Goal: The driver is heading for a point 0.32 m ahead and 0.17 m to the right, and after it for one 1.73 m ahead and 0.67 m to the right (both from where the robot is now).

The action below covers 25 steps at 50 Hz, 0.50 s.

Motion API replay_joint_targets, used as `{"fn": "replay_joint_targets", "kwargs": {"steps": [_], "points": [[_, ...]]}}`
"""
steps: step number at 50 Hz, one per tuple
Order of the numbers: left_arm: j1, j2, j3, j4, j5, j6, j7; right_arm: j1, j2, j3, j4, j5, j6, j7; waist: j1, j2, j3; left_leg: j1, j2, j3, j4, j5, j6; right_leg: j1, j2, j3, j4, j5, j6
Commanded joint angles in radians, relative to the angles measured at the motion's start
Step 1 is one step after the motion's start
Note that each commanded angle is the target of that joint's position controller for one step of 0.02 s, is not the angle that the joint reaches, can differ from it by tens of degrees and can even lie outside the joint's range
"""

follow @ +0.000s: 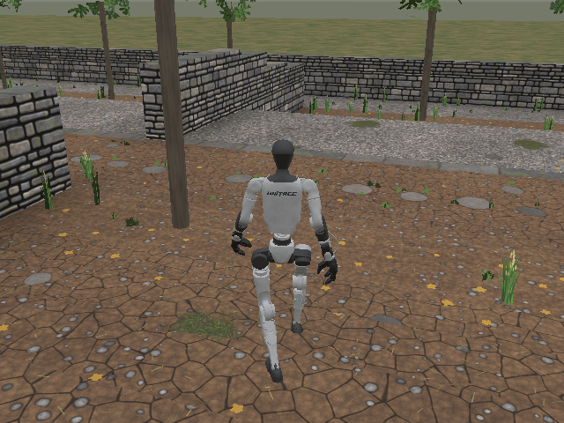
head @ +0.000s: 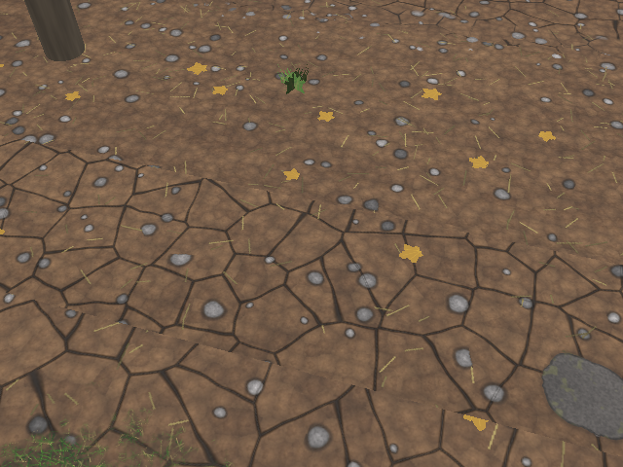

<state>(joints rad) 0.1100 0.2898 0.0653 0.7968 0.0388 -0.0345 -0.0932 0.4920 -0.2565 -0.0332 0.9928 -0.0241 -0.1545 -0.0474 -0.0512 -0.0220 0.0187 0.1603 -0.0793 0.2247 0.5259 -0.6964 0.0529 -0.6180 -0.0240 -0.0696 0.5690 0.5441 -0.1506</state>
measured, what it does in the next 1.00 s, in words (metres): goes down, turning right: right foot 0.17 m lower, then left foot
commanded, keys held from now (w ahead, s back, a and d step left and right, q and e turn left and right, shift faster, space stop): w+e+shift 0.12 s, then e+shift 0.46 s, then shift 0.42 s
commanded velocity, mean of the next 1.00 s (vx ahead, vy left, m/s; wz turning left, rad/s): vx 0.35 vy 0.00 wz -0.70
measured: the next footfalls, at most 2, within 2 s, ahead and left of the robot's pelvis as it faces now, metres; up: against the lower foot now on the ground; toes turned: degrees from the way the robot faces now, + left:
right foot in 0.10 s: +0.24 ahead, -0.04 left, -0.17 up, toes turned -11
left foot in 0.38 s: +0.61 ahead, +0.08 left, -0.17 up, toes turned -25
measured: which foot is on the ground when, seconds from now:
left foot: down 0.00-0.10, up 0.12-0.36, down 0.38-0.78, up 0.80-1.00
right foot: up 0.00-0.08, down 0.10-0.38, up 0.40-0.76, down 0.78-1.00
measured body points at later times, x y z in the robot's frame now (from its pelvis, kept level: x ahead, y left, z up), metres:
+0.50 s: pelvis +0.41 +0.02 -0.14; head +0.45 +0.02 +0.31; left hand +0.62 +0.26 -0.26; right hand +0.45 -0.27 -0.23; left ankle +0.58 +0.10 -0.85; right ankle +0.29 -0.03 -0.74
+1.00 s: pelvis +0.47 -0.01 -0.11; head +0.47 -0.03 +0.34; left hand +0.75 +0.06 -0.20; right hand +0.37 -0.28 -0.23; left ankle +0.56 +0.08 -0.81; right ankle +0.44 -0.10 -0.85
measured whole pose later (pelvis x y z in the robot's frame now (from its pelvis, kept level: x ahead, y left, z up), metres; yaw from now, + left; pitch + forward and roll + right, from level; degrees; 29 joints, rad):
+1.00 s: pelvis +0.47 -0.01 -0.11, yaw -43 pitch +0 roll +1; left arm 0.15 0.22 0.01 0.69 0.01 0.05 0.00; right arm 0.22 -0.27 -0.04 0.71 0.00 0.07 0.02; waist -0.01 0.03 0.03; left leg -0.40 0.02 0.02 0.83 -0.41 -0.02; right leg -0.28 0.05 0.01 0.45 -0.16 -0.06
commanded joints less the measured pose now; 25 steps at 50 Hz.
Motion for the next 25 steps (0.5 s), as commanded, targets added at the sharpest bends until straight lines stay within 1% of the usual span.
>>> {"fn": "replay_joint_targets", "kwargs": {"steps": [1,2,3,4,5,6,7,8,9,10,11,12,13,14,15,16,17,18,19,20,21,22,23,24,25], "points": [[-0.095,0.014,-0.015,-0.046,0.033,-0.010,0.014,0.090,-0.097,0.002,0.000,-0.011,0.016,-0.028,-0.023,0.008,0.191,-0.119,0.235,0.017,0.117,1.035,-0.029,0.061,0.065,-0.127,-0.106,-0.040,-0.017],[-0.015,0.021,-0.016,-0.013,0.045,-0.001,0.029,0.085,-0.112,0.002,0.001,-0.005,0.028,-0.038,0.009,0.051,0.149,-0.100,0.240,0.022,0.271,1.197,-0.041,0.144,0.085,-0.155,-0.112,-0.075,-0.020],[0.139,0.046,-0.007,0.037,0.045,0.007,0.042,0.072,-0.110,0.005,-0.001,-0.008,0.044,-0.048,0.076,0.072,0.084,-0.098,0.260,0.011,0.487,1.333,-0.037,0.273,0.075,-0.151,-0.140,-0.093,-0.036],[0.363,0.088,0.016,0.115,0.046,0.004,0.051,0.039,-0.098,0.008,-0.006,-0.010,0.062,-0.050,0.173,0.064,-0.009,-0.166,0.273,-0.014,0.779,1.347,-0.028,0.494,0.063,-0.119,-0.166,-0.103,-0.062],[0.579,0.139,0.054,0.176,0.028,0.003,0.065,-0.135,-0.136,-0.018,-0.042,0.014,0.074,-0.037,0.354,-0.108,-0.056,-0.382,0.133,0.028,1.365,0.913,-0.055,0.758,-0.008,0.006,-0.309,-0.008,-0.177],[0.613,0.260,0.079,0.197,-0.002,0.011,0.079,-0.248,-0.093,-0.016,-0.123,0.001,0.067,-0.016,0.322,-0.268,-0.003,-0.950,0.013,-0.033,1.626,-0.034,-0.045,1.089,-0.071,0.063,-0.034,0.214,-0.198],[0.622,0.322,0.082,0.185,-0.015,0.002,0.091,-0.193,-0.077,0.005,-0.230,0.037,0.046,-0.015,0.245,-0.246,-0.212,-1.250,0.081,-0.222,1.561,-0.022,-0.077,1.439,-0.267,0.355,0.138,0.601,-0.305],[0.591,0.251,0.075,0.163,-0.022,0.011,0.106,-0.243,-0.096,0.018,-0.246,0.018,0.040,-0.010,0.252,0.059,-0.281,-1.319,0.113,-0.253,1.437,0.063,-0.085,1.433,-0.309,0.491,0.035,0.384,-0.351],[0.511,0.217,0.064,0.148,-0.027,0.027,0.120,-0.261,-0.099,0.017,-0.250,-0.020,0.040,-0.002,0.187,0.181,-0.188,-1.304,0.138,-0.258,1.337,0.077,-0.080,1.240,-0.291,0.522,-0.063,0.186,-0.334],[0.410,0.269,0.077,0.125,0.000,0.028,0.137,-0.212,-0.093,0.021,-0.261,-0.035,0.042,0.016,0.109,0.091,-0.134,-1.369,0.156,-0.318,1.292,0.028,-0.079,1.088,-0.363,0.686,-0.118,-0.186,-0.382],[0.392,0.184,0.047,0.109,-0.011,0.002,0.135,-0.268,-0.134,0.002,-0.263,-0.057,0.051,0.015,0.074,0.216,-0.024,-1.323,0.201,-0.350,1.125,0.113,-0.095,0.862,-0.366,0.676,-0.133,-0.150,-0.319],[0.218,0.172,0.032,0.052,-0.027,-0.015,0.128,-0.389,-0.133,0.006,-0.331,-0.022,0.072,0.017,-0.003,0.248,0.142,-1.039,0.221,-0.314,0.712,0.224,-0.137,0.367,-0.260,0.539,-0.295,-0.116,-0.243],[0.121,0.182,0.031,0.028,-0.022,-0.024,0.115,-0.364,-0.110,0.011,-0.331,-0.012,0.074,0.015,-0.046,0.205,0.185,-0.694,0.197,-0.273,0.450,0.387,-0.146,0.039,-0.132,0.423,-0.309,-0.052,-0.191],[0.101,0.168,0.035,0.022,-0.027,-0.038,0.107,-0.292,-0.067,0.020,-0.305,-0.009,0.072,0.023,-0.063,0.137,0.114,-0.384,0.144,-0.244,0.281,0.607,-0.122,-0.100,0.006,0.312,-0.227,-0.087,-0.122],[0.108,0.162,0.040,0.032,-0.033,-0.043,0.100,-0.207,-0.043,0.018,-0.269,0.011,0.080,0.031,-0.065,0.049,0.018,-0.220,0.078,-0.211,0.249,0.782,-0.102,-0.092,0.055,0.286,-0.147,-0.127,-0.088],[0.110,0.165,0.046,0.029,-0.045,-0.043,0.093,-0.132,-0.058,0.008,-0.248,0.020,0.084,0.029,-0.075,0.014,-0.064,-0.152,0.047,-0.193,0.208,0.854,-0.086,-0.027,0.080,0.279,-0.076,-0.156,-0.063],[0.102,0.167,0.053,0.016,-0.058,-0.037,0.090,-0.062,-0.074,-0.001,-0.228,0.018,0.085,0.021,-0.095,0.020,-0.135,-0.096,0.024,-0.194,0.125,0.909,-0.080,0.061,0.118,0.273,0.048,-0.185,-0.022],[0.094,0.183,0.059,0.007,-0.068,-0.020,0.089,-0.032,-0.110,-0.010,-0.215,-0.004,0.089,0.009,-0.125,0.035,-0.155,-0.063,0.018,-0.202,0.065,0.888,-0.075,0.121,0.143,0.275,0.192,-0.170,0.032],[0.134,0.151,0.054,-0.011,-0.074,-0.008,0.095,-0.002,-0.157,-0.021,-0.223,-0.025,0.076,0.008,-0.130,0.096,-0.172,0.002,0.133,-0.290,0.035,1.128,-0.046,0.110,0.177,0.267,0.431,-0.370,0.082],[0.243,0.061,0.041,-0.039,-0.077,0.010,0.110,-0.011,-0.202,-0.019,-0.266,-0.022,0.070,0.016,-0.065,0.258,-0.292,0.074,0.491,-0.583,0.064,1.665,0.043,0.061,0.277,0.142,0.803,-1.268,0.108],[0.396,0.073,0.041,-0.057,-0.066,0.026,0.124,-0.080,-0.198,-0.023,-0.289,-0.002,0.080,0.027,0.042,0.314,-0.405,0.084,0.602,-0.824,0.047,1.662,0.138,0.010,0.209,0.156,0.953,-1.248,0.110],[0.381,0.075,0.037,-0.041,-0.036,0.050,0.128,-0.182,-0.154,-0.022,-0.320,0.013,0.091,0.023,0.060,0.242,-0.329,-0.020,0.585,-0.813,-0.001,1.320,0.172,-0.050,0.133,0.126,0.996,-1.162,0.120],[0.287,0.073,0.035,-0.059,-0.019,0.070,0.126,-0.245,-0.088,-0.008,-0.334,0.008,0.103,0.019,0.043,0.198,-0.199,-0.158,0.520,-0.699,-0.048,1.047,0.156,-0.091,0.091,0.093,0.960,-1.099,0.133],[0.230,0.081,0.039,-0.077,-0.017,0.087,0.115,-0.273,-0.069,-0.002,-0.335,-0.007,0.112,0.015,0.043,0.190,-0.122,-0.260,0.463,-0.589,-0.080,0.930,0.129,-0.078,0.062,0.098,0.914,-1.054,0.148],[0.198,0.083,0.037,-0.096,-0.025,0.109,0.105,-0.286,-0.088,-0.007,-0.329,-0.018,0.121,0.008,0.045,0.219,-0.064,-0.362,0.441,-0.490,-0.115,0.908,0.118,-0.048,0.043,0.104,0.875,-1.035,0.158]]}}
